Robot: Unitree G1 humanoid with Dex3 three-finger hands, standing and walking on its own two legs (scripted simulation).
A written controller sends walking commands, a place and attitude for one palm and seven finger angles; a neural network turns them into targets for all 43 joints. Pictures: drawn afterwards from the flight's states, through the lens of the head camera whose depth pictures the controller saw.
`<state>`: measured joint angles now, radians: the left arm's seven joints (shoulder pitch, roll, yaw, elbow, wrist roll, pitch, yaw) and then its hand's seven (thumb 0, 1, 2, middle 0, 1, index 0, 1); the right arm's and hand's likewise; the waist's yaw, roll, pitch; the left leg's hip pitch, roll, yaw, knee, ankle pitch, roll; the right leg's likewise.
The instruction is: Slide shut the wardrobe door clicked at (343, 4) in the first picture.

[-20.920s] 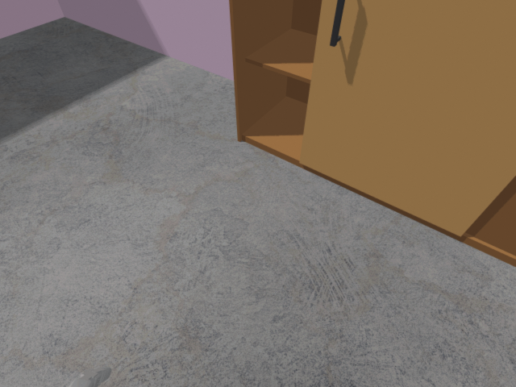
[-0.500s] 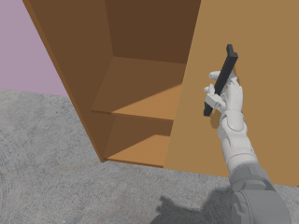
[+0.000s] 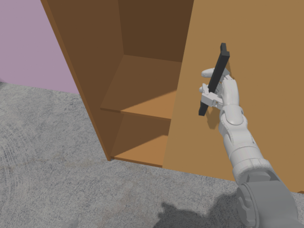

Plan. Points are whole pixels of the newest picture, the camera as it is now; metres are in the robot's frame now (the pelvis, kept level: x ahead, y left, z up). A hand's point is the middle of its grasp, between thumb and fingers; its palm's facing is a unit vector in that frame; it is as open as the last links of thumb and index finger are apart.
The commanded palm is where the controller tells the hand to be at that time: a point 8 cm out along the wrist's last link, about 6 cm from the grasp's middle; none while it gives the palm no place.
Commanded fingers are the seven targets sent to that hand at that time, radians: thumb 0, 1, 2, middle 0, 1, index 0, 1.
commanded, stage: step sideways, sliding the door along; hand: right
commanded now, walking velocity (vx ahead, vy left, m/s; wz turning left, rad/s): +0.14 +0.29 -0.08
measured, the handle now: (211, 83) +0.50 -0.11 +0.10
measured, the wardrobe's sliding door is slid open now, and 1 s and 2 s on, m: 0.36 0.27 0.00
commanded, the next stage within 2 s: none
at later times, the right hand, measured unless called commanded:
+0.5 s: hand (193, 92) +0.46 -0.05 +0.10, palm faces +0.08 +0.99 -0.15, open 5.8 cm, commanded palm +0.44 -0.07 +0.11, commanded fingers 0.00 -0.90 -0.90 0.45 1.40 0.45 1.40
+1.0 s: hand (168, 88) +0.47 +0.01 +0.10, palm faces +0.23 +0.95 -0.20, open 6.1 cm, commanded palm +0.45 +0.04 +0.11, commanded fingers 0.00 -0.90 -0.90 0.45 1.40 0.45 1.40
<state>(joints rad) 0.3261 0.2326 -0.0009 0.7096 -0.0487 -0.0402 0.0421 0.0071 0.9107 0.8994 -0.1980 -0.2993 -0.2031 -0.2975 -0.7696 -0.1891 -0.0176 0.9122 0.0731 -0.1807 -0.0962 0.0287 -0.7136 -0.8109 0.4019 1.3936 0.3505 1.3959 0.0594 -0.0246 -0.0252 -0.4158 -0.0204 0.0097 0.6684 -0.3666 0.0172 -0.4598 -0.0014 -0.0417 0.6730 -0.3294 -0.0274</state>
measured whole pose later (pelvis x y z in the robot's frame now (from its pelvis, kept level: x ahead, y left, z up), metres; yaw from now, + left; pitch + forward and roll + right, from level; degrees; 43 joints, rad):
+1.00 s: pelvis +0.08 +0.22 +0.01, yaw -10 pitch -4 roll +2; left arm 0.15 0.17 0.00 0.65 -0.04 -0.03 0.02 0.01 0.91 0.90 -0.20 -0.30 -0.20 -0.30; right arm -0.67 -0.21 0.12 0.57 0.10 -0.09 -0.11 0.01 -0.76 -0.85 0.44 1.40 0.22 1.40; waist -0.14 -0.07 0.26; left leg -0.40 0.06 0.00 0.77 -0.30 0.00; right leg -0.14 -0.19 0.02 0.56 -0.35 0.13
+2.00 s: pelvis +0.12 +0.52 +0.00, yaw -10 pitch -1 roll -1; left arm 0.12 0.21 0.03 0.66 -0.05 -0.04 0.05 0.01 0.91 0.90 -0.20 -0.30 -0.20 -0.30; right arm -0.47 -0.20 -0.05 0.39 0.11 -0.03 -0.20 0.00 -0.77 -0.84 0.45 1.40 0.18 1.40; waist -0.06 -0.05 0.17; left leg -0.38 0.00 0.05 0.70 -0.27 0.04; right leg -0.24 -0.10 -0.10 0.57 -0.28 0.04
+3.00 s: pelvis +0.17 +0.59 +0.02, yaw -2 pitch +0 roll +0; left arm 0.26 0.25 -0.01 0.74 -0.05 -0.04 0.11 0.01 0.91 0.90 -0.20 -0.30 -0.20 -0.30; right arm -0.25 -0.40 -0.32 0.65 0.04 -0.14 -0.12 -0.06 -0.68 -0.80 0.43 1.36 0.42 1.40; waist 0.00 -0.03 -0.05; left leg -0.23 -0.02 -0.07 0.44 -0.22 -0.01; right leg -0.21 -0.02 -0.19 0.43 -0.23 -0.05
